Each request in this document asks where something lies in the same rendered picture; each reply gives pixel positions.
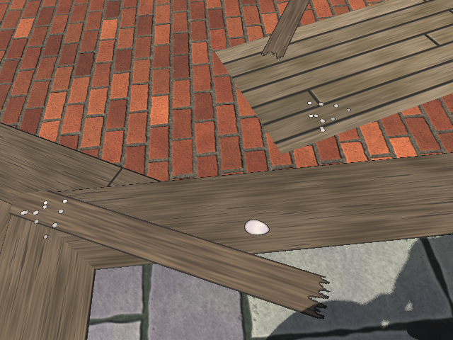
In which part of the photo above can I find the right robot hand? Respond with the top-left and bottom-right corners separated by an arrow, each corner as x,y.
406,321 -> 453,340

